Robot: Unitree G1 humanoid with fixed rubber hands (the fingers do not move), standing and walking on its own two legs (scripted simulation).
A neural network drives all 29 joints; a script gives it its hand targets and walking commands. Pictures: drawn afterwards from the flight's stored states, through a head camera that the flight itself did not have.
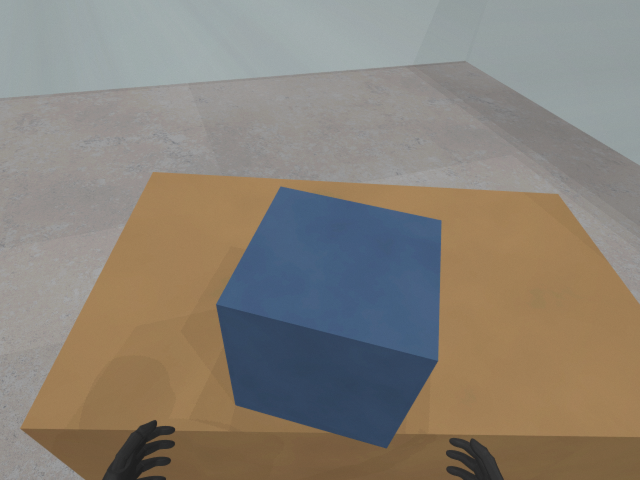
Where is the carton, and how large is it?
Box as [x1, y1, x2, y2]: [216, 186, 441, 448]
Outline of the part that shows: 280,186 216,303 235,404 386,448 437,361 441,220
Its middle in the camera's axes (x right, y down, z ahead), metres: +0.02 +0.11 +0.57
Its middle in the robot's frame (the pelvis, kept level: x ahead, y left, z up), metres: +0.36 -0.01 +0.00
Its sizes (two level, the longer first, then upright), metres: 0.238 0.224 0.263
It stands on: a pedestal, 0.64 m high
